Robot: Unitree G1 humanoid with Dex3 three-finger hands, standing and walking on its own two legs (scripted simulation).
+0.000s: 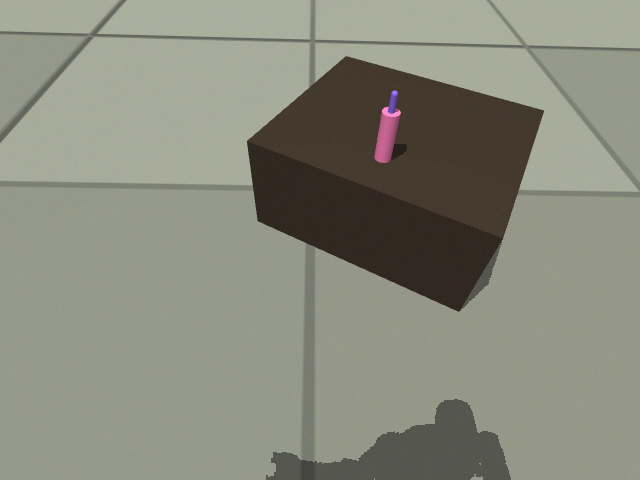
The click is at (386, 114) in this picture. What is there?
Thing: necked bottle
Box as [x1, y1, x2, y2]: [374, 90, 400, 162]
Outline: 395,90 391,92 389,106 383,108 381,113 374,155 375,159 380,162 387,162 390,159 400,112 395,107 397,98 397,92
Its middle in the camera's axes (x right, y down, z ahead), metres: +0.22 -0.36 +1.25
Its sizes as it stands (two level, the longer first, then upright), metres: 0.059 0.059 0.248
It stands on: a support 0.42 m high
